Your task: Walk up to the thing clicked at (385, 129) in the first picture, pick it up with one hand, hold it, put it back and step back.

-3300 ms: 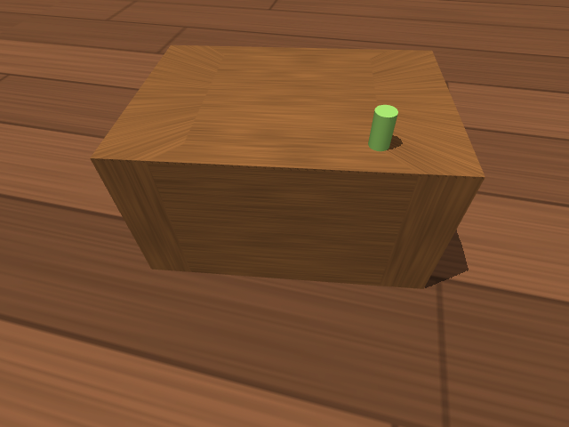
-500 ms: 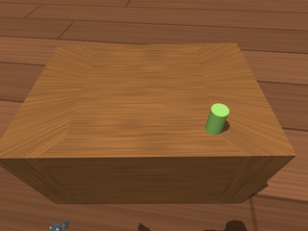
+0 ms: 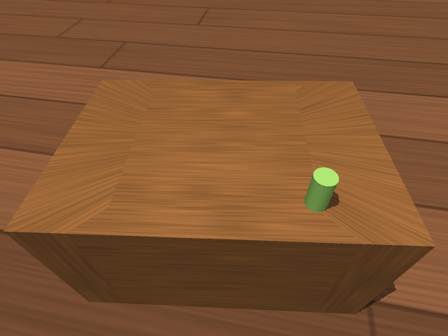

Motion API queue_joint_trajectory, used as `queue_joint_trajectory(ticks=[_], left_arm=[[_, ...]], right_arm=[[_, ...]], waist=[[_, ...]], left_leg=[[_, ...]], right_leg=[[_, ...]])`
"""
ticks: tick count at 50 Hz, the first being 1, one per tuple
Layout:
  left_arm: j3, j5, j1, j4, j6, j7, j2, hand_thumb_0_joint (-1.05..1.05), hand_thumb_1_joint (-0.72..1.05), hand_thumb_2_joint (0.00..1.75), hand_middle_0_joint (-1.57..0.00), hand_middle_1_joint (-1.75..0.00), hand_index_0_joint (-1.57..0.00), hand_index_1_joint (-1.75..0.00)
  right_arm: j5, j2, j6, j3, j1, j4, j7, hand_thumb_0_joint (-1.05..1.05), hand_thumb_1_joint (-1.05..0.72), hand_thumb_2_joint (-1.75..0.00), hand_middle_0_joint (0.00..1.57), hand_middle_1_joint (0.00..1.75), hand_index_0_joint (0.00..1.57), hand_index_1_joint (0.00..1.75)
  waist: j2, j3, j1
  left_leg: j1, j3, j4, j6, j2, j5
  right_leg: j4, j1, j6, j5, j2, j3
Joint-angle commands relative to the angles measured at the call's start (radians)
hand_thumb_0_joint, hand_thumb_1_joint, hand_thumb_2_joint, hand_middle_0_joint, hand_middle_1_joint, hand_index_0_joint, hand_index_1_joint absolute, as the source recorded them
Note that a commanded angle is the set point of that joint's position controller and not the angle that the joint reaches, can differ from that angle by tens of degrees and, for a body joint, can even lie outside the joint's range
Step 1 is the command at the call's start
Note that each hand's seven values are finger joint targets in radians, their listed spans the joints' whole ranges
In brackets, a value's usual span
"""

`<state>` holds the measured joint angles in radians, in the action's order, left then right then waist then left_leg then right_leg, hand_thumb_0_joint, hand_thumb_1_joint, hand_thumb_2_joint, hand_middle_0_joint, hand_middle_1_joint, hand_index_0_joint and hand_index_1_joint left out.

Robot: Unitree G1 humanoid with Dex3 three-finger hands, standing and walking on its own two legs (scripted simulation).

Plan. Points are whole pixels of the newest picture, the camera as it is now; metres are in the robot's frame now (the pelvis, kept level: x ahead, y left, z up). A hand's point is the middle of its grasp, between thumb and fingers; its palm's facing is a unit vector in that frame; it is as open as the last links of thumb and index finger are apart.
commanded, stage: walk up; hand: right
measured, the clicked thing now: (320, 190) +0.51 -0.22 -0.12
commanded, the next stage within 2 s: stand in 0.42 s
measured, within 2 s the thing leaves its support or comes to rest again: neither
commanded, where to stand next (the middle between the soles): +0.07 +0.00 m, yaw -2 degrees
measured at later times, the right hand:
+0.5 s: hand out of the picture +0.10 -0.25 -0.16, palm faces -0.05 +0.94 -0.34, open 7.3 cm
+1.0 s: hand out of the picture +0.10 -0.26 -0.16, palm faces -0.05 +0.94 -0.33, open 7.3 cm
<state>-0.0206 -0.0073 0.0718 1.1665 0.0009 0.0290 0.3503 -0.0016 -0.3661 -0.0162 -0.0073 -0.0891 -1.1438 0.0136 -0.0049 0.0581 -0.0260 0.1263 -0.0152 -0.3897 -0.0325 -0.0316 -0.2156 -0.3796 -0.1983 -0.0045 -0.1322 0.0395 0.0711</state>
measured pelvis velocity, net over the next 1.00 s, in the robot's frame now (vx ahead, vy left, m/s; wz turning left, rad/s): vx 0.02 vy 0.00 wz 0.01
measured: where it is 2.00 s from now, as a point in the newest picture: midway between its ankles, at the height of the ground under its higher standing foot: outside the picture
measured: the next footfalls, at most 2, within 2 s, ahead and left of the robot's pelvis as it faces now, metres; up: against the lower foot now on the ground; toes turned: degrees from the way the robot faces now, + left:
none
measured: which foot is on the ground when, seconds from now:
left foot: down 0.00-1.00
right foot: down 0.00-1.00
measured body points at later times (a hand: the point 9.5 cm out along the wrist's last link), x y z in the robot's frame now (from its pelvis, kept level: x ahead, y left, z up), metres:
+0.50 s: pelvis +0.01 +0.00 +0.00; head +0.02 +0.00 +0.45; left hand +0.09 +0.30 -0.13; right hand +0.10 -0.30 -0.13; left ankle +0.00 +0.14 -0.74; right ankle +0.05 -0.12 -0.74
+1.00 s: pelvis +0.02 +0.00 +0.00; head +0.03 -0.01 +0.45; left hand +0.10 +0.30 -0.13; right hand +0.11 -0.30 -0.13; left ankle +0.00 +0.14 -0.74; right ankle +0.05 -0.12 -0.74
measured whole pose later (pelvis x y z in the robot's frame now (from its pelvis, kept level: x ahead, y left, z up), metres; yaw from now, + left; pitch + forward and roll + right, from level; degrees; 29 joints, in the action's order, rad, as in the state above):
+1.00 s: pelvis +0.02 +0.00 +0.00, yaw +1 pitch -2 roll +0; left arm -0.01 -0.01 0.09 1.16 0.01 0.02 0.35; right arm -0.01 -0.36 -0.01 0.00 -0.11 -1.14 0.01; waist -0.02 0.05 -0.01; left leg 0.07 -0.02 -0.33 -0.04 -0.04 -0.22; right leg -0.34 -0.15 0.00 -0.15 0.04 0.08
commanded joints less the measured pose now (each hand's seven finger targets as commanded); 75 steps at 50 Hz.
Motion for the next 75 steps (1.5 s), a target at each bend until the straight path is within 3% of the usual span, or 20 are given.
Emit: queue_joint_trajectory(ticks=[1, 15, 22, 25, 27, 31, 36, 40, 46, 51, 54, 63, 75], left_arm=[[-0.04, 0.0, -0.077, -0.07, 0.028, -0.017, 0.211, 0.0, 0.9, 0.9, -0.2, -0.3, -0.2, -0.3], [-0.045, 0.001, -0.058, -0.073, 0.027, -0.023, 0.199, 0.0, 0.9, 0.9, -0.2, -0.3, -0.2, -0.3], [-0.034, -0.002, -0.04, -0.067, 0.03, -0.028, 0.201, 0.0, 0.9, 0.9, -0.2, -0.3, -0.2, -0.3], [-0.032, -0.002, -0.053, -0.068, 0.03, -0.03, 0.207, 0.0, 0.9, 0.9, -0.2, -0.3, -0.2, -0.3], [-0.028, -0.003, -0.047, -0.068, 0.032, -0.029, 0.201, 0.0, 0.9, 0.9, -0.2, -0.3, -0.2, -0.3], [-0.029, -0.001, -0.049, -0.069, 0.035, -0.031, 0.216, 0.0, 0.9, 0.9, -0.2, -0.3, -0.2, -0.3], [-0.025, 0.0, -0.04, -0.071, 0.037, -0.031, 0.212, 0.0, 0.9, 0.9, -0.2, -0.3, -0.2, -0.3], [-0.024, 0.0, -0.047, -0.075, 0.036, -0.032, 0.218, 0.0, 0.9, 0.9, -0.2, -0.3, -0.2, -0.3], [-0.024, -0.001, -0.041, -0.072, 0.032, -0.032, 0.22, 0.0, 0.9, 0.9, -0.2, -0.3, -0.2, -0.3], [-0.024, 0.001, -0.041, -0.074, 0.034, -0.032, 0.218, 0.0, 0.9, 0.9, -0.2, -0.3, -0.2, -0.3], [-0.026, 0.003, -0.029, -0.069, 0.031, -0.031, 0.221, 0.0, 0.9, 0.9, -0.2, -0.3, -0.2, -0.3], [-0.023, 0.001, -0.028, -0.077, 0.033, -0.032, 0.214, 0.0, 0.9, 0.9, -0.2, -0.3, -0.2, -0.3], [-0.026, 0.0, -0.027, -0.079, 0.031, -0.033, 0.221, 0.0, 0.9, 0.9, -0.2, -0.3, -0.2, -0.3]], right_arm=[[-0.002, -0.208, -0.017, 0.038, 0.036, 0.055, -0.014, 0.0, -0.9, -0.9, 0.2, 0.3, 0.2, 0.3], [-0.001, -0.204, -0.014, 0.046, 0.03, 0.053, -0.02, 0.0, -0.9, -0.9, 0.2, 0.3, 0.2, 0.3], [-0.012, -0.192, -0.014, 0.041, 0.038, 0.064, -0.019, 0.0, -0.9, -0.9, 0.2, 0.3, 0.2, 0.3], [-0.011, -0.203, -0.011, 0.044, 0.036, 0.064, -0.02, 0.0, -0.9, -0.9, 0.2, 0.3, 0.2, 0.3], [-0.01, -0.206, -0.012, 0.044, 0.039, 0.068, -0.019, 0.0, -0.9, -0.9, 0.2, 0.3, 0.2, 0.3], [-0.01, -0.199, -0.012, 0.043, 0.026, 0.07, -0.017, 0.0, -0.9, -0.9, 0.2, 0.3, 0.2, 0.3], [-0.008, -0.201, -0.014, 0.042, 0.029, 0.073, -0.017, 0.0, -0.9, -0.9, 0.2, 0.3, 0.2, 0.3], [-0.009, -0.201, -0.012, 0.041, 0.025, 0.071, -0.019, 0.0, -0.9, -0.9, 0.2, 0.3, 0.2, 0.3], [-0.01, -0.202, -0.009, 0.039, 0.017, 0.068, -0.019, 0.0, -0.9, -0.9, 0.2, 0.3, 0.2, 0.3], [-0.01, -0.202, -0.01, 0.037, 0.016, 0.07, -0.019, 0.0, -0.9, -0.9, 0.2, 0.3, 0.2, 0.3], [-0.009, -0.203, -0.01, 0.037, 0.02, 0.069, -0.018, 0.0, -0.9, -0.9, 0.2, 0.3, 0.2, 0.3], [-0.009, -0.205, -0.01, 0.038, 0.01, 0.071, -0.02, 0.0, -0.9, -0.9, 0.2, 0.3, 0.2, 0.3], [-0.01, -0.203, -0.006, 0.037, 0.004, 0.074, -0.021, 0.0, -0.9, -0.9, 0.2, 0.3, 0.2, 0.3]], waist=[[0.014, -0.077, 0.013], [0.01, -0.114, 0.014], [-0.012, -0.098, 0.013], [-0.007, -0.083, 0.016], [-0.011, -0.093, 0.018], [0.007, -0.087, 0.022], [0.004, -0.105, 0.02], [0.002, -0.103, 0.021], [0.002, -0.088, 0.024], [0.002, -0.091, 0.023], [-0.003, -0.077, 0.016], [0.002, -0.094, 0.021], [-0.003, -0.086, 0.023]], left_leg=[[0.068, -0.082, 0.095, 0.058, -0.087, -0.004], [0.064, -0.082, 0.096, 0.053, -0.093, 0.12], [0.05, -0.089, 0.122, 0.042, -0.098, 0.128], [0.063, -0.085, 0.124, 0.041, -0.096, 0.081], [0.043, -0.085, 0.116, 0.044, -0.1, 0.125], [0.034, -0.076, 0.118, 0.04, -0.095, 0.126], [0.011, -0.077, 0.113, 0.041, -0.103, 0.175], [0.011, -0.074, 0.116, 0.037, -0.104, 0.179], [0.027, -0.072, 0.127, 0.04, -0.102, 0.111], [0.023, -0.069, 0.122, 0.04, -0.101, 0.146], [0.023, -0.072, 0.129, 0.039, -0.098, 0.124], [0.009, -0.07, 0.121, 0.037, -0.102, 0.167], [0.019, -0.062, 0.123, 0.043, -0.101, 0.119]], right_leg=[[0.112, 0.061, 0.022, -0.106, 0.105, -0.131], [0.077, 0.138, 0.018, 0.058, 0.107, -0.102], [0.08, 0.127, 0.015, 0.044, 0.107, -0.098], [0.091, 0.122, 0.015, 0.001, 0.109, -0.104], [0.086, 0.125, 0.017, 0.057, 0.112, -0.103], [0.092, 0.116, 0.016, 0.042, 0.109, -0.1], [0.083, 0.139, 0.017, 0.12, 0.114, -0.096], [0.082, 0.141, 0.018, 0.123, 0.115, -0.097], [0.095, 0.126, 0.016, 0.04, 0.109, -0.1], [0.088, 0.139, 0.019, 0.099, 0.113, -0.101], [0.091, 0.124, 0.016, 0.053, 0.107, -0.097], [0.086, 0.134, 0.021, 0.112, 0.108, -0.098], [0.093, 0.132, 0.021, 0.083, 0.109, -0.104]])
